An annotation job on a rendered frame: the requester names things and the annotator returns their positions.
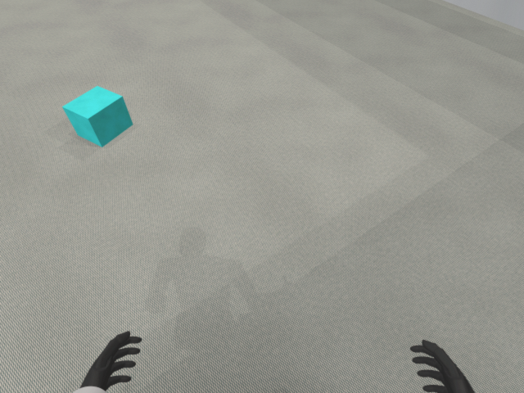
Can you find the carton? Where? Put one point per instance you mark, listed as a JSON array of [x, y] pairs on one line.
[[99, 115]]

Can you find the left robot hand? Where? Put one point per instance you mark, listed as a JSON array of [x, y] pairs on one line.
[[99, 374]]

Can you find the right robot hand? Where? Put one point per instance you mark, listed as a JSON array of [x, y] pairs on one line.
[[449, 374]]

